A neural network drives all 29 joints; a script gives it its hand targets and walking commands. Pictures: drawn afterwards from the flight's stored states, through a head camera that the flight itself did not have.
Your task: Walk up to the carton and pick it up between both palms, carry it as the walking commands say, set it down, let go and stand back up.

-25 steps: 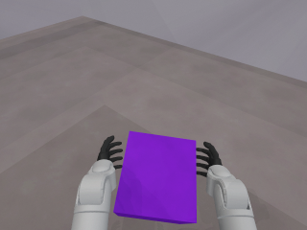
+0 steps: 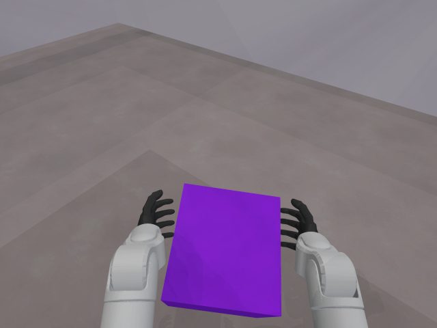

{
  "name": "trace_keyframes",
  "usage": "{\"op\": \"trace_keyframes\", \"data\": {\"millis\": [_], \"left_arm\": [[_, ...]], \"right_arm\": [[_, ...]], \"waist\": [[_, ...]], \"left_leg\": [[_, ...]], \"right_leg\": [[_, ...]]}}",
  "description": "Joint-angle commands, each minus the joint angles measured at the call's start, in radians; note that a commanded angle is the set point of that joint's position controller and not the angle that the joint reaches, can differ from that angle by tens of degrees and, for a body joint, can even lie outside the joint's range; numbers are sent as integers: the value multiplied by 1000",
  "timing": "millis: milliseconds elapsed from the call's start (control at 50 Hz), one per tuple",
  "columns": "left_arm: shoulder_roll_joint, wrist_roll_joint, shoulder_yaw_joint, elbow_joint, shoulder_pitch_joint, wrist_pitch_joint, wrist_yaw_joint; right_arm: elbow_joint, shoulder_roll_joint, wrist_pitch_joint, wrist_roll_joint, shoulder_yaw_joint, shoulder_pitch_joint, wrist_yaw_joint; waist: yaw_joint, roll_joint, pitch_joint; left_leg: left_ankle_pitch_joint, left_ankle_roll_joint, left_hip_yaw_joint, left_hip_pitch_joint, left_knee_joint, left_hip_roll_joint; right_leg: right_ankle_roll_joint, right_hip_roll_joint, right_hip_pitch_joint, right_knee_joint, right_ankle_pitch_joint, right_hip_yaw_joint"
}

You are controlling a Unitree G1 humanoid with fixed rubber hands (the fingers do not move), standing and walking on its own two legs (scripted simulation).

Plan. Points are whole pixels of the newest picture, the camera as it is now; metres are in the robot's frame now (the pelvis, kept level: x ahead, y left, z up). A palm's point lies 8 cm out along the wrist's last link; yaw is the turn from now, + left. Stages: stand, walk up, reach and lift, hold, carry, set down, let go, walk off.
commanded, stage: carry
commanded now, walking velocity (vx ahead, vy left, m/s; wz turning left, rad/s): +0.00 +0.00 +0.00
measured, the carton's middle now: (222, 253) +0.29 +0.01 -0.03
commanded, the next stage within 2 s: none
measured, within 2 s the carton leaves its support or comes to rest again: neither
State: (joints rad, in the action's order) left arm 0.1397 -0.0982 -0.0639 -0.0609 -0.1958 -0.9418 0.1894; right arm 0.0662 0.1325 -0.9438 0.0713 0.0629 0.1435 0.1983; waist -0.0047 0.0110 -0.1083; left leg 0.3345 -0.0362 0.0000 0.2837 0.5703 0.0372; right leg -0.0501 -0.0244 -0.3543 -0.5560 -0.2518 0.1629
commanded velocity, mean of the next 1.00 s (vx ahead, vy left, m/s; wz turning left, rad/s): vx -0.10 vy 0.00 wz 0.00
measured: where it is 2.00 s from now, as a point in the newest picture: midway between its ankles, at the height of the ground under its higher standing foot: outside the picture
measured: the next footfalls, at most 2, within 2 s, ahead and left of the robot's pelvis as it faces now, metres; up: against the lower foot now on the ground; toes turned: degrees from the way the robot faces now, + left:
right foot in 1.44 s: -0.08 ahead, -0.12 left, +0.00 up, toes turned -4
left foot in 1.74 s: -0.27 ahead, +0.08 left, +0.00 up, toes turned +6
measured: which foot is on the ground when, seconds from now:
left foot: down 0.00-1.00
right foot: down 0.00-1.00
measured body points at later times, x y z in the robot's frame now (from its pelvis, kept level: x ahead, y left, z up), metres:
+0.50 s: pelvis +0.00 +0.00 +0.00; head -0.02 +0.00 +0.45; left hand +0.30 +0.14 +0.06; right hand +0.29 -0.14 +0.05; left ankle -0.03 +0.10 -0.73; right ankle +0.03 -0.09 -0.73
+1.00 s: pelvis -0.05 +0.00 -0.01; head -0.05 -0.01 +0.44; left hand +0.24 +0.14 +0.08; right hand +0.23 -0.14 +0.07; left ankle -0.02 +0.10 -0.73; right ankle +0.03 -0.09 -0.73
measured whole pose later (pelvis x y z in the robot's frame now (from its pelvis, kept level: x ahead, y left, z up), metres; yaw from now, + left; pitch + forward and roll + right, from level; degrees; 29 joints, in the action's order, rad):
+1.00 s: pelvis -0.05 +0.00 -0.01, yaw +0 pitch +3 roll +0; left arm 0.14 -0.08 -0.03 -0.32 -0.21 -1.16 0.25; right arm 0.33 0.14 -1.18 0.04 0.02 0.17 0.26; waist 0.00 0.01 -0.06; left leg 0.31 -0.04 0.02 0.43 0.68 0.05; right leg -0.06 -0.05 -0.49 -0.66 -0.22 0.16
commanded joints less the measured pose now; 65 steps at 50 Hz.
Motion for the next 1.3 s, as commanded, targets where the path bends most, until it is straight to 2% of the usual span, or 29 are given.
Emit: {"op": "trace_keyframes", "data": {"millis": [0, 160, 200, 220, 260, 320, 360, 400, 500, 580, 600, 640, 700, 760, 820, 900, 960, 1020, 1080, 1140, 1180, 1220, 1240, 1260, 1280], "left_arm": [[872, 262, 443, -133, -408, 41, -195], [884, 274, 452, -153, -408, 49, -195], [881, 275, 450, -152, -411, 49, -194], [863, 261, 435, -124, -406, 53, -195], [877, 280, 455, -173, -416, 55, -193], [863, 262, 439, -131, -391, 52, -193], [885, 288, 465, -193, -409, 51, -191], [861, 260, 443, -128, -403, 50, -193], [876, 278, 454, -174, -405, 53, -190], [858, 263, 445, -145, -400, 54, -191], [870, 268, 456, -154, -400, 54, -192], [992, 374, 592, -418, -432, 9, -176], [972, 331, 586, -309, -319, -79, -173], [976, 353, 589, -360, -342, -123, -175], [986, 364, 582, -375, -354, -160, -173], [1006, 377, 575, -397, -374, -192, -171], [1011, 384, 575, -399, -383, -208, -173], [1025, 392, 577, -406, -391, -215, -177], [1029, 399, 578, -422, -394, -218, -177], [1041, 400, 582, -431, -394, -220, -176], [1042, 401, 587, -448, -400, -221, -175], [1050, 405, 597, -465, -403, -223, -173], [1055, 407, 602, -471, -407, -221, -173], [1057, 410, 608, -475, -410, -221, -173], [1060, 413, 609, -470, -403, -219, -175]], "right_arm": [[173, 842, 49, -224, -438, 499, -199], [210, 849, 59, -238, -453, 516, -198], [209, 844, 60, -235, -448, 514, -196], [172, 831, 62, -221, -433, 503, -197], [215, 844, 64, -238, -448, 507, -196], [187, 832, 63, -227, -441, 498, -196], [245, 851, 60, -247, -463, 510, -192], [169, 832, 59, -219, -435, 492, -197], [237, 842, 64, -245, -458, 521, -193], [191, 827, 63, -224, -440, 496, -195], [214, 833, 64, -231, -453, 505, -196], [467, 960, 17, -335, -588, 522, -181], [397, 932, -72, -302, -595, 442, -177], [435, 945, -123, -319, -596, 451, -179], [445, 964, -157, -333, -585, 464, -177], [462, 996, -188, -351, -580, 495, -175], [448, 1013, -202, -346, -572, 490, -171], [464, 1031, -207, -349, -574, 508, -170], [464, 1051, -211, -352, -575, 505, -169], [479, 1066, -211, -360, -586, 514, -171], [491, 1067, -211, -365, -588, 516, -174], [501, 1065, -212, -368, -590, 506, -176], [510, 1059, -210, -367, -592, 512, -176], [501, 1058, -212, -362, -588, 497, -176], [514, 1056, -211, -361, -591, 489, -177]], "waist": [[0, -1, -273], [0, -9, -286], [0, -7, -286], [0, -9, -291], [0, -5, -297], [0, -6, -293], [1, -13, -294], [1, -5, -287], [0, -8, -288], [0, -6, -287], [1, -2, -288], [2, 2, -299], [0, -21, -338], [-2, -41, -345], [-3, -22, -319], [-2, 0, -299], [1, 10, -283], [1, -20, -276], [1, -61, -265], [7, -77, -255], [14, -30, -258], [16, 77, -250], [16, 154, -254], [14, 197, -275], [16, 170, -281]], "left_leg": [[-297, -16, -114, 5, -97, -124], [-305, -16, -114, -5, -91, -124], [-314, -16, -114, -8, -90, -125], [-318, -16, -114, -11, -89, -124], [-336, -14, -115, -18, -88, -127], [-335, -16, -115, -13, -88, -128], [-328, -15, -112, -17, -86, -126], [-331, -14, -115, -18, -91, -129], [-319, -16, -114, -14, -92, -127], [-318, -14, -113, -15, -92, -127], [-366, -10, -115, -19, -88, -132], [-426, -8, -114, -13, -58, -134], [-534, 7, -102, 3, 12, -144], [-458, 23, -94, 34, 36, -143], [-428, 17, -113, 62, 32, -146], [-398, -12, -162, 64, 2, -175], [-348, -28, -189, 87, -17, -191], [-213, -32, -189, 120, -22, -182], [-29, -22, -165, 162, -18, -149], [98, -26, -153, 145, -7, -133], [138, -40, -183, 119, -41, -152], [145, -71, -299, 139, -183, -234], [89, -92, -364, 150, -235, -296], [-10, -118, -396, 135, -248, -342], [-116, -143, -379, 115, -243, -357]], "right_leg": [[2, -140, 241, 62, 243, -156], [0, -142, 247, 60, 262, -156], [0, -142, 245, 58, 268, -155], [-1, -142, 245, 57, 273, -157], [-1, -140, 245, 52, 280, -151], [-1, -140, 251, 54, 280, -150], [-2, -142, 247, 53, 288, -152], [0, -140, 243, 55, 277, -151], [-3, -141, 242, 56, 269, -153], [-2, -143, 244, 58, 276, -153], [-1, -147, 244, 50, 320, -155], [0, -153, 244, 25, 392, -156], [2, -183, 267, -26, 551, -159], [-4, -219, 264, -35, 609, -181], [-2, -221, 213, -38, 510, -190], [15, -201, 125, -41, 294, -189], [22, -198, 84, -25, 180, -197], [18, -219, 64, 28, 81, -233], [7, -254, 47, 113, -48, -278], [9, -266, -29, 164, -194, -284], [27, -241, -89, 140, -235, -249], [60, -163, -110, 7, -226, -163], [66, -102, -107, -144, -176, -97], [65, -49, -109, -285, -163, -69], [66, -20, -133, -391, -187, -80]]}}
